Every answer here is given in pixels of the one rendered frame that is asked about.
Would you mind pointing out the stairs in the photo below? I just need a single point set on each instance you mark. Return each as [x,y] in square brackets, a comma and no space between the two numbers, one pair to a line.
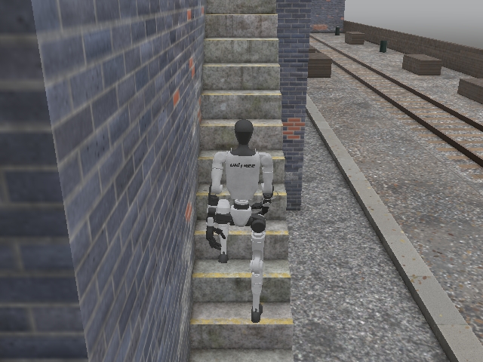
[241,80]

